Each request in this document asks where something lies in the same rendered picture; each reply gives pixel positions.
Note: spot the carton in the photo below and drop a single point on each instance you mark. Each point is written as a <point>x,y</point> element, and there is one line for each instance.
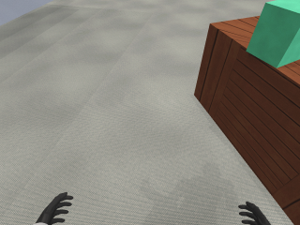
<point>276,37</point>

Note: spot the right robot hand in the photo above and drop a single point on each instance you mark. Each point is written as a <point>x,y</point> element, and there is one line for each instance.
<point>257,214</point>

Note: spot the left robot hand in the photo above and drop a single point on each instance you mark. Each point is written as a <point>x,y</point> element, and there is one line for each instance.
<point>48,214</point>

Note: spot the pedestal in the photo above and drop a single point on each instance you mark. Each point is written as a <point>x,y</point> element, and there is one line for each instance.
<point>256,106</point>

